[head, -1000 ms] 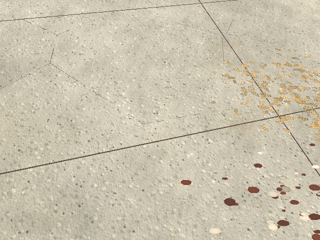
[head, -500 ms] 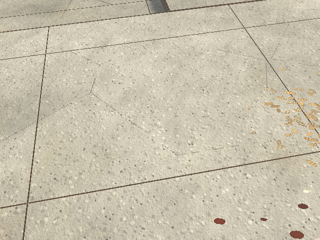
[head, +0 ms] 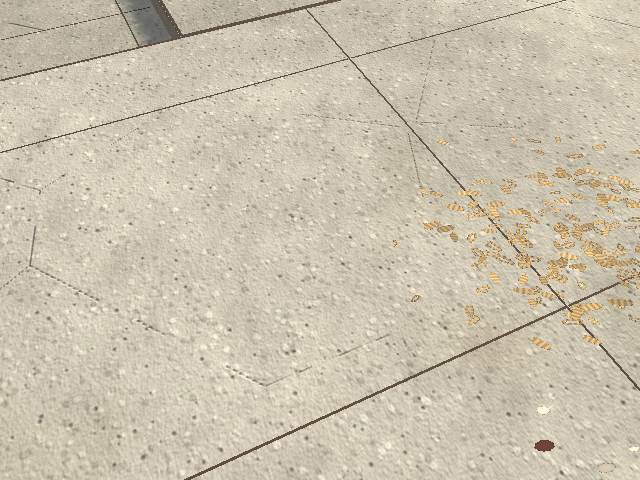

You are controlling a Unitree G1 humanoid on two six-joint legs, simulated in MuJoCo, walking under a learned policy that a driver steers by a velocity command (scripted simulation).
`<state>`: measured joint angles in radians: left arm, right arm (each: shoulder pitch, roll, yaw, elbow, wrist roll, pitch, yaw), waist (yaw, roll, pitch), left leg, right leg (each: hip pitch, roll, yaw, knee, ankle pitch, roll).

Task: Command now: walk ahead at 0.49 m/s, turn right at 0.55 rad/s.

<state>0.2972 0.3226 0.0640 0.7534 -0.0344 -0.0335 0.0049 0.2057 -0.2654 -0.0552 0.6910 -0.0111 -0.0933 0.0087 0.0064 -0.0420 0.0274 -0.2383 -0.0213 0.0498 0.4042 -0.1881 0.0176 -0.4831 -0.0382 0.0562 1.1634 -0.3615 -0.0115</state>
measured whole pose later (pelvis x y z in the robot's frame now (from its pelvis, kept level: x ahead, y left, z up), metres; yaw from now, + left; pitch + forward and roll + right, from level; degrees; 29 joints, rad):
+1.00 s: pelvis +0.55 -0.05 -0.01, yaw +10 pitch +1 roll +0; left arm 0.23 0.29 0.05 0.76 -0.01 -0.11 0.00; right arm 0.21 -0.30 -0.07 0.69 0.02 -0.05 0.04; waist -0.01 0.00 0.07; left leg -0.38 -0.10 0.02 0.54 -0.19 0.10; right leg -0.36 -0.03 0.02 1.22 -0.42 0.00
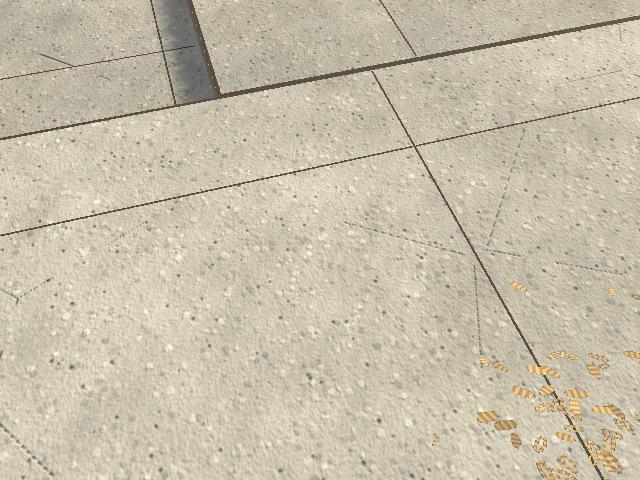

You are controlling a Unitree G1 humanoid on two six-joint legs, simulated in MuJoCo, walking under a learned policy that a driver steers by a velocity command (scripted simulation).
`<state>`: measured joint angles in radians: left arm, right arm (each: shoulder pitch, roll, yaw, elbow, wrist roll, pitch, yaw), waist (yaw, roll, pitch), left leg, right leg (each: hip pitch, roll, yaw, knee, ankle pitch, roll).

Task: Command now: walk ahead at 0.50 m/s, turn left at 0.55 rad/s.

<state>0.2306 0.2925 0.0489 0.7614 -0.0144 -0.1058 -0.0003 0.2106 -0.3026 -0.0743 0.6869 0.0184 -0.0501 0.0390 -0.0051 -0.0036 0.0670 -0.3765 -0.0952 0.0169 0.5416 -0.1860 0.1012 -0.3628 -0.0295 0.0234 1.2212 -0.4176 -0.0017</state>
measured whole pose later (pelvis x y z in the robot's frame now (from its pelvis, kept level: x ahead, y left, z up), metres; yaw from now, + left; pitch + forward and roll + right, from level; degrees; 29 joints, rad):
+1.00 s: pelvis +0.48 +0.05 +0.01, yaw +10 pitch +2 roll +0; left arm 0.27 0.32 0.06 0.79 -0.02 0.03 0.03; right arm 0.09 -0.24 -0.04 0.68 -0.02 -0.03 0.00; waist 0.03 -0.03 0.05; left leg -0.35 0.03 0.11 0.45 -0.13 0.03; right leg -0.52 -0.05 0.02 1.10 -0.48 0.09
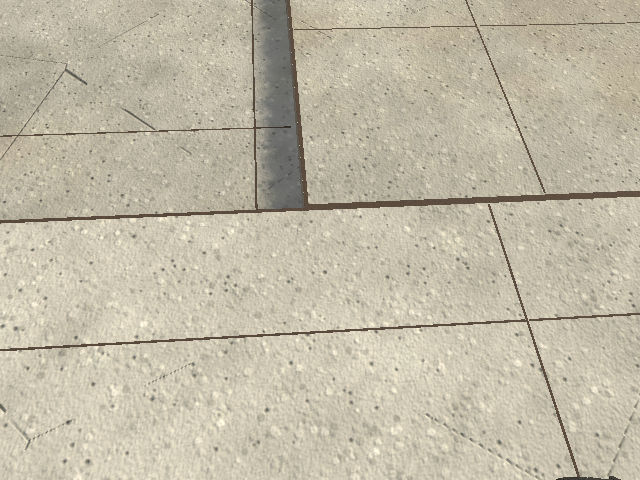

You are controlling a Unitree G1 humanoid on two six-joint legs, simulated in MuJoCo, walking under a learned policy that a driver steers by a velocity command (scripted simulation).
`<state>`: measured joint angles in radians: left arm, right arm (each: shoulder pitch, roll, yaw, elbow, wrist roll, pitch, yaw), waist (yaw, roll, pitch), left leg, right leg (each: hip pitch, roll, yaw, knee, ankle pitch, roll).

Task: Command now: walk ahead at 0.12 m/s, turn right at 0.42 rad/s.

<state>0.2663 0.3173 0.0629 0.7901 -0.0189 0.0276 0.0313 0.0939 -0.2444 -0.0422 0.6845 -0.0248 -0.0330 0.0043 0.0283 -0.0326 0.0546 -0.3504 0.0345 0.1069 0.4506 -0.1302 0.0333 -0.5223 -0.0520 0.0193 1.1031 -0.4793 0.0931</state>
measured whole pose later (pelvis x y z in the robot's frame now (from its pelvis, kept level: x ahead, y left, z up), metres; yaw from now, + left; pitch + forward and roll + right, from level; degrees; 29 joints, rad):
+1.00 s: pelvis +0.06 -0.01 +0.01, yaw -36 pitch +1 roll +0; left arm 0.20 0.34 0.09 0.62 -0.02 0.07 0.01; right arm 0.13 -0.27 -0.07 0.75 -0.01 0.02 -0.03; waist -0.01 -0.03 0.07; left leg -0.21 0.05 0.07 0.42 -0.23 0.00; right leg -0.47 -0.02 0.04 0.94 -0.40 0.10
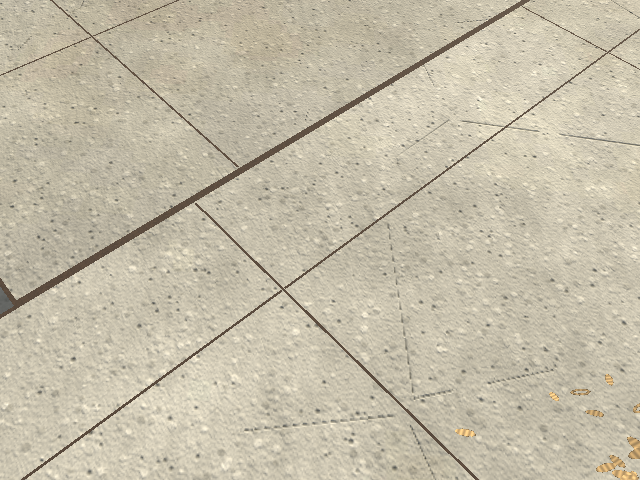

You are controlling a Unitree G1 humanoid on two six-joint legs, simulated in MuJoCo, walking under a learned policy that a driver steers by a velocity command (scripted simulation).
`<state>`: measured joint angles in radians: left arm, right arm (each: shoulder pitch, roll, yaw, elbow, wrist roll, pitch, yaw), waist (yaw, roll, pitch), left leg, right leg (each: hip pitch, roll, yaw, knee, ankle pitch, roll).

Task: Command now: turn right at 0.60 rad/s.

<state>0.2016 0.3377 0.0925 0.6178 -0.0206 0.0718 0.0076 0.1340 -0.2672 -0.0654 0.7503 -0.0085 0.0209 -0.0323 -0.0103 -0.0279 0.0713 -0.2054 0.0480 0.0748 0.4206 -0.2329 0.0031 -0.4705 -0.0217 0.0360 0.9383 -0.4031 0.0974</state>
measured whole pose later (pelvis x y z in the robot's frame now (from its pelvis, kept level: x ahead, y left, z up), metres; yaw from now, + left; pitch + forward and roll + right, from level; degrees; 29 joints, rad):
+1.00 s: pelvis +0.30 -0.12 -0.01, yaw -35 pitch +2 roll +2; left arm 0.10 0.29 0.05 0.57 -0.03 -0.03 -0.05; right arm 0.37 -0.30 -0.06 0.85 0.01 -0.07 0.00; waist -0.11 -0.04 0.05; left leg 0.10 0.00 0.19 0.23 -0.36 -0.02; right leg -0.68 -0.07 0.00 0.70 -0.04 -0.02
